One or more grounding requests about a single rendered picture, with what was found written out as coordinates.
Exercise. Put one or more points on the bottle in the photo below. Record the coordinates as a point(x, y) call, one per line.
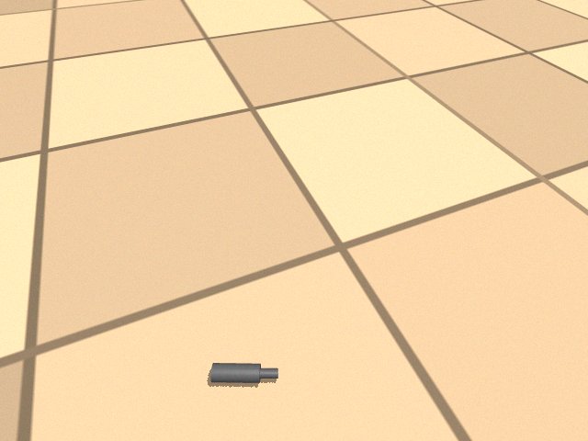
point(241, 373)

